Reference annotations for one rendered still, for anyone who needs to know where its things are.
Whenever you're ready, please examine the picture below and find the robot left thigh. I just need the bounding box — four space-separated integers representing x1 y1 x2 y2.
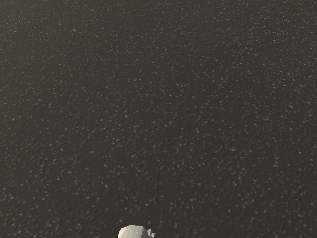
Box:
118 225 155 238

